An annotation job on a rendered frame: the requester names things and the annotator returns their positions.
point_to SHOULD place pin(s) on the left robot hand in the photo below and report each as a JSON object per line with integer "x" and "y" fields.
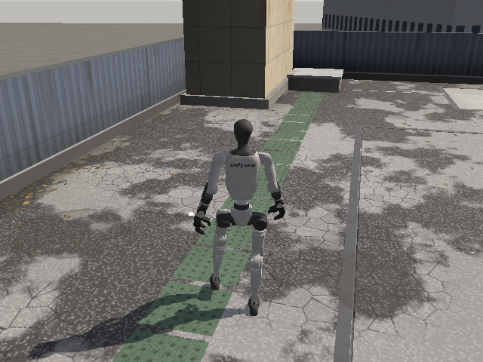
{"x": 197, "y": 223}

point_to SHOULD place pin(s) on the robot right shin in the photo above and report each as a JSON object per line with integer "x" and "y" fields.
{"x": 256, "y": 275}

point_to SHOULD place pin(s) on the right robot hand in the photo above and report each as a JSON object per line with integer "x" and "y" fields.
{"x": 275, "y": 209}

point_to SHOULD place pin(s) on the left robot foot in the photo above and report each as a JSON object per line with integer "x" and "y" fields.
{"x": 215, "y": 285}

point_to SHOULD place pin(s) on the robot left upper arm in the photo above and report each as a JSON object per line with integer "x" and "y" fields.
{"x": 214, "y": 172}

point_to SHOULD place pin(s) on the robot right upper arm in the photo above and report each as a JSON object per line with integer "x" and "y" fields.
{"x": 266, "y": 160}

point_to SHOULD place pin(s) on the right robot forearm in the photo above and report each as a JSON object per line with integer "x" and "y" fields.
{"x": 277, "y": 197}

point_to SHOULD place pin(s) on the left robot forearm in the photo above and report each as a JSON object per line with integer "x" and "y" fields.
{"x": 204, "y": 203}

